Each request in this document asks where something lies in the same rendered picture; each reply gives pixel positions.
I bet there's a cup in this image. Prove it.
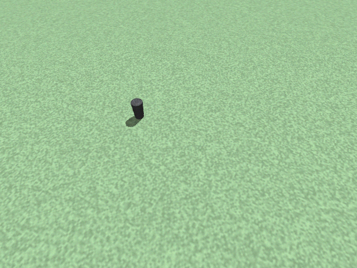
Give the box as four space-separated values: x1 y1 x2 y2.
131 98 144 119

